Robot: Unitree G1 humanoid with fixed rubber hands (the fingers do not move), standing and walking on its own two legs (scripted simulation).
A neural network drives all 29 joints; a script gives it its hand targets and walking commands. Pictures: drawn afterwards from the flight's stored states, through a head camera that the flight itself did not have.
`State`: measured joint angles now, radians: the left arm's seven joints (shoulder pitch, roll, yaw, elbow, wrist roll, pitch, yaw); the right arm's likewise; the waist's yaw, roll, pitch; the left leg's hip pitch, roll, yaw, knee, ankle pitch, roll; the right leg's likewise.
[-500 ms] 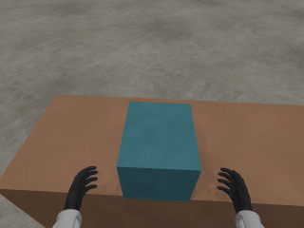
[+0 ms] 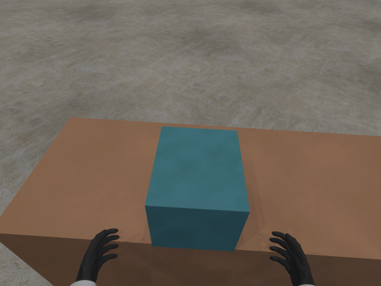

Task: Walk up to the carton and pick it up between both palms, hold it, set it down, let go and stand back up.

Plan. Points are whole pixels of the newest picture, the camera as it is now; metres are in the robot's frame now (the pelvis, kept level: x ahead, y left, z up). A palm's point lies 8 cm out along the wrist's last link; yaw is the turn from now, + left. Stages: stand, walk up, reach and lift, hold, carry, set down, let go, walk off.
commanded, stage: set down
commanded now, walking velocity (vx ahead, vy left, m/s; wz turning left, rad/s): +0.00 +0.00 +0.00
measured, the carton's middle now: (196, 186) +0.41 -0.01 -0.04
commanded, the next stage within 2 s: let go in 0.84 s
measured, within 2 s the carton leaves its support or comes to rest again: neither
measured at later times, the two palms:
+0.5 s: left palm out of the picture +0.18 +0.22 -0.07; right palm out of the picture +0.18 -0.22 -0.06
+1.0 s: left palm out of the picture +0.17 +0.23 -0.08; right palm out of the picture +0.16 -0.22 -0.08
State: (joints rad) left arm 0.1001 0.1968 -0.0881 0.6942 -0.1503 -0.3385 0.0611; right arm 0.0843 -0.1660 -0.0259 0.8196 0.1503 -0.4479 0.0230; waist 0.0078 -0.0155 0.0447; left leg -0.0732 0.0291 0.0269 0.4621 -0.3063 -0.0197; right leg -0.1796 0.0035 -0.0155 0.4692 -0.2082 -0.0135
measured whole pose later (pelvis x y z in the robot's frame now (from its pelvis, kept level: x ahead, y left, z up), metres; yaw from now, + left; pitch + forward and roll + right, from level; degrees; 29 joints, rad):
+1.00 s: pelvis +0.01 +0.01 +0.01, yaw -1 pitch -5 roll -1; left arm 0.19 0.19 0.00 0.51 0.00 0.13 0.02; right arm 0.16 -0.17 -0.05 0.77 -0.02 -0.21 0.03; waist 0.02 -0.01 0.10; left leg -0.01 0.04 0.04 0.40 -0.29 -0.01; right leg -0.11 0.01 -0.01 0.37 -0.17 0.00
